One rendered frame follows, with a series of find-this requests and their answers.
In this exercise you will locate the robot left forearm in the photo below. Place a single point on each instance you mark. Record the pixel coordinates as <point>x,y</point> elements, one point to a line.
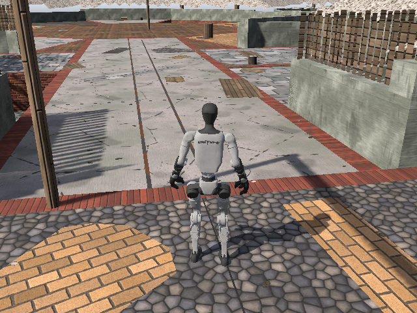
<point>176,170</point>

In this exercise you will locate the robot left upper arm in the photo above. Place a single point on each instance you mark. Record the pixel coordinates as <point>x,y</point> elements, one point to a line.
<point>184,148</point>

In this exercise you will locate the robot left hand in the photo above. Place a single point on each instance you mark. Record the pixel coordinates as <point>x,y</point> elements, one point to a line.
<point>178,179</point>

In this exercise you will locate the left robot thigh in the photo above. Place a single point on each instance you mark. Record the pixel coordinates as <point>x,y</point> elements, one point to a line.
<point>194,197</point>

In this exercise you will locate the robot right hand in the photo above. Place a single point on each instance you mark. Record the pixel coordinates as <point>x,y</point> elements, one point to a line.
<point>241,185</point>

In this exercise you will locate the robot right upper arm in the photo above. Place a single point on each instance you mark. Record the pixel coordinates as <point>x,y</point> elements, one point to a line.
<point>233,149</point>

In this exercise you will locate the robot left shin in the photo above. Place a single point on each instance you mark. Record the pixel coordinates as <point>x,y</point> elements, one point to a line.
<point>195,233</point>

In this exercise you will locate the robot right forearm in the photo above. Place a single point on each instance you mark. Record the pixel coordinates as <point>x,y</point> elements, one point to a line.
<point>241,173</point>

